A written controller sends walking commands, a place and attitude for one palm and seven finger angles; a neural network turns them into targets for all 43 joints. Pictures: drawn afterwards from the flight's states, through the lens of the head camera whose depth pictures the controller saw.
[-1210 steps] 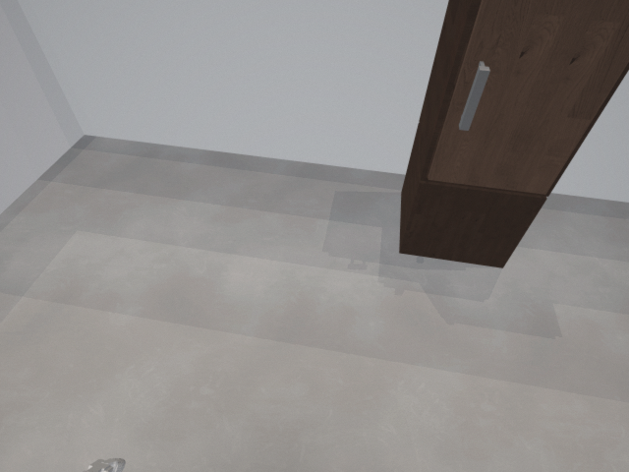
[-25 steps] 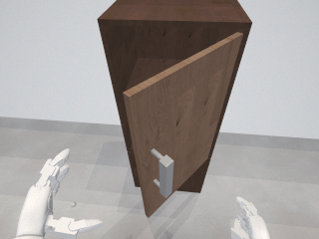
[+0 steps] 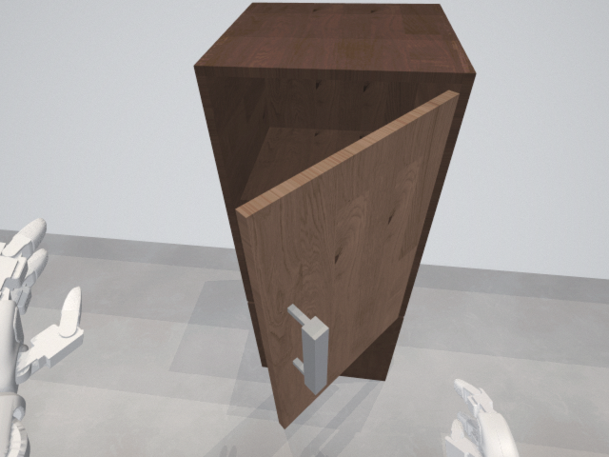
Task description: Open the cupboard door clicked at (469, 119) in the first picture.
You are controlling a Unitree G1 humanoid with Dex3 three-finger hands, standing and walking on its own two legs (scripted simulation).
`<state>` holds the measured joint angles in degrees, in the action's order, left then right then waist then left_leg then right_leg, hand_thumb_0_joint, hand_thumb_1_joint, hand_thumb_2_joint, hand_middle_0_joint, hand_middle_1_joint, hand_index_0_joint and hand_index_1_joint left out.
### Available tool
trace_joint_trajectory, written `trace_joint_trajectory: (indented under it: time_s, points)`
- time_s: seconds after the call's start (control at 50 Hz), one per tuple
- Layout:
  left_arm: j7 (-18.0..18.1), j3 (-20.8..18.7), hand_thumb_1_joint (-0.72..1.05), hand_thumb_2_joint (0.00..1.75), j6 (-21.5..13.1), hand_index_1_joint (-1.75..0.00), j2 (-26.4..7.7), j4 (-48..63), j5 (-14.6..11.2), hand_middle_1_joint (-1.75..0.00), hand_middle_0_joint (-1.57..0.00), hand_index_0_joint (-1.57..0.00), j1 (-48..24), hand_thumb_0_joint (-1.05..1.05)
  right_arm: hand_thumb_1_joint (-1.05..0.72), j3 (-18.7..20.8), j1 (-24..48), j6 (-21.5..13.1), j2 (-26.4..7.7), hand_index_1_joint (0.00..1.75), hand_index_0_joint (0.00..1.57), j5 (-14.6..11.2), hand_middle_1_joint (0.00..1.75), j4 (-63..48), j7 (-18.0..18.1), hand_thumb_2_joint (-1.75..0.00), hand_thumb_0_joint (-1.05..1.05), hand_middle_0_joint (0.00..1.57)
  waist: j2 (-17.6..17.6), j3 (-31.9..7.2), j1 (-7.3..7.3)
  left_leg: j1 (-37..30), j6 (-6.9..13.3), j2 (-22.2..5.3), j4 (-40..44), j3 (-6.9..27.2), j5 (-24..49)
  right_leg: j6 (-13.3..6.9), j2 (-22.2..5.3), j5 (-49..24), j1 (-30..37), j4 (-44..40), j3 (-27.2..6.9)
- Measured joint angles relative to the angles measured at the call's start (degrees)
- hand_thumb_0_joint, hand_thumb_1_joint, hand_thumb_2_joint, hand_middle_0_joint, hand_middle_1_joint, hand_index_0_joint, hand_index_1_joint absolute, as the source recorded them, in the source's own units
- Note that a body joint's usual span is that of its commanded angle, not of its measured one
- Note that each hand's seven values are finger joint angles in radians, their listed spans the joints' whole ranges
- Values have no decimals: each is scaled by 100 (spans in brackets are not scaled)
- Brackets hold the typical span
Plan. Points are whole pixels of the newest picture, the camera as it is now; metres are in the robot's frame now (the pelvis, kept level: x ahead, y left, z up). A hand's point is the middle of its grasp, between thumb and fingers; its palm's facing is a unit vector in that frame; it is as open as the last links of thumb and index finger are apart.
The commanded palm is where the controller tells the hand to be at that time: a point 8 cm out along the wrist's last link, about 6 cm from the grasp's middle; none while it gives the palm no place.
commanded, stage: draw the hand back to the body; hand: left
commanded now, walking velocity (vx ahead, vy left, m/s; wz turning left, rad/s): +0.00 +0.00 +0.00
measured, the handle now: (305, 349) +0.28 +0.04 -0.03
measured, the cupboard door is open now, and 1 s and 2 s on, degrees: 50 50 50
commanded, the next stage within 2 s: step back with the hand held close in 0.34 s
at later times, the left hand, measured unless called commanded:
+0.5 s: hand (84, 334) +0.18 +0.25 +0.16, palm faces +0.46 -0.80 -0.40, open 7.4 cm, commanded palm +0.13 +0.28 +0.18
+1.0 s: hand (40, 370) +0.14 +0.27 +0.15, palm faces +0.37 -0.79 -0.49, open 7.4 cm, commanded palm +0.08 +0.31 +0.18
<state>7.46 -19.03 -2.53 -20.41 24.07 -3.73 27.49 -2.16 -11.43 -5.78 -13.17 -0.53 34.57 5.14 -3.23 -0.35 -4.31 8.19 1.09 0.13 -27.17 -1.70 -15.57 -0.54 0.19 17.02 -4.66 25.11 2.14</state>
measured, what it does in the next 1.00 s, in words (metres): shifts its weight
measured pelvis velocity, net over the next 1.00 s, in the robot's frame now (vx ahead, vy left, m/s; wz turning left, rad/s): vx -0.07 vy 0.01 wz -0.03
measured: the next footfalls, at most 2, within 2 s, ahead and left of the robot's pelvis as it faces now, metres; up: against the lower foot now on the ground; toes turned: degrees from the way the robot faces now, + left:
right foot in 1.70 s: -0.24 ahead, -0.08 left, +0.00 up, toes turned -3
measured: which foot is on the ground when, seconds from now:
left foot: down 0.00-1.00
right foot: down 0.00-1.00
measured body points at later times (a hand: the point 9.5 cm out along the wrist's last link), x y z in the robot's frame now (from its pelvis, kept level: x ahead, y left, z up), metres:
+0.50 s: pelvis -0.01 -0.02 +0.00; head -0.03 -0.04 +0.45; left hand +0.15 +0.29 +0.18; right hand +0.18 -0.24 -0.08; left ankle -0.01 +0.10 -0.74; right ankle -0.03 -0.11 -0.74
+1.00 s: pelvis -0.07 +0.01 +0.00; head -0.05 +0.02 +0.45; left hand +0.12 +0.31 +0.18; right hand +0.10 -0.24 -0.08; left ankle -0.01 +0.10 -0.74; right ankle -0.03 -0.11 -0.74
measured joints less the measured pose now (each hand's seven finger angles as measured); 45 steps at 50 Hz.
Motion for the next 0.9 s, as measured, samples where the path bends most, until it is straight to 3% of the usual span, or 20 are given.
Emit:
trace_joint_trajectory:
  time_s: [0.18,0.5,0.6,0.68,0.9]
  points:
    - [-77,75,85,88,-39,-30,152,-122,-18,-31,-20,-21,20,1,-90,93,43,68,-20,30,21,23,30,93,-55,-89,1,20,-17,65,15,-172,-46,-42,243,-15,125,-46,47,-110,141,-202,-18]
    - [-106,26,89,90,-148,-30,122,-221,5,-31,-21,-21,-77,2,-90,105,50,22,22,30,21,13,30,196,-23,-89,1,20,-67,147,12,-231,-121,-139,312,30,213,-124,149,-225,242,-349,22]
    - [-97,-281,89,90,-447,-30,-48,-224,83,-31,-21,-21,-80,2,-90,104,184,271,-11,30,21,20,30,30,-49,-89,1,20,-65,126,183,160,-126,-198,168,49,232,-119,205,-348,-76,-377,37]
    - [-101,-200,89,90,-442,-30,-77,-67,105,-31,-21,-21,232,1,-90,198,238,449,-72,30,21,4,30,-130,-23,-89,1,20,-44,156,299,326,-78,-161,219,-58,324,-69,160,-405,-333,-299,-62]
    - [37,-331,89,90,-515,-30,-423,398,118,-31,-21,-22,522,2,-90,311,129,627,-16,30,20,-56,30,-284,47,-89,1,20,241,249,404,764,38,-112,-2,-164,469,35,93,-544,-829,-4,-154]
